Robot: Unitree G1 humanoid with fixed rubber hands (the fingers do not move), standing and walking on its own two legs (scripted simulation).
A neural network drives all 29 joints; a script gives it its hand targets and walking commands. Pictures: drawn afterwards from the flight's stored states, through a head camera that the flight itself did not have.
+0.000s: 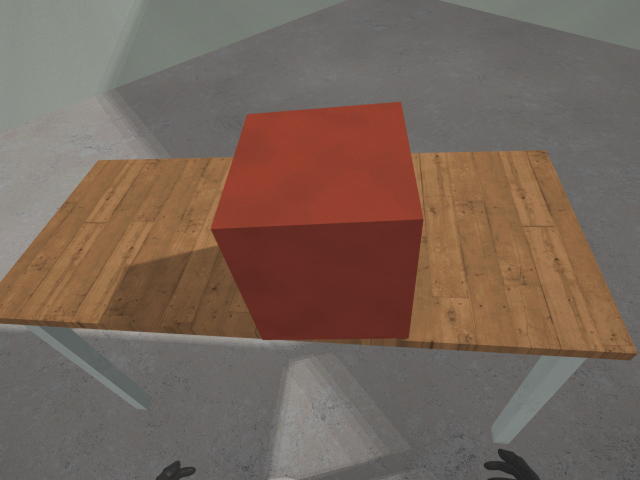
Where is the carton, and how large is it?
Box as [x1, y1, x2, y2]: [211, 102, 422, 339]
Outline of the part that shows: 400,102 247,114 211,226 211,230 262,339 408,337 422,227 422,214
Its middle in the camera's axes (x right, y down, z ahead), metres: +0.02 -0.02 +0.64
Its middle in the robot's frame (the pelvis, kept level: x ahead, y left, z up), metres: +0.49 +0.01 +0.01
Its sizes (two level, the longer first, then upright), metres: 0.261 0.251 0.285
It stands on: a table, 0.64 m high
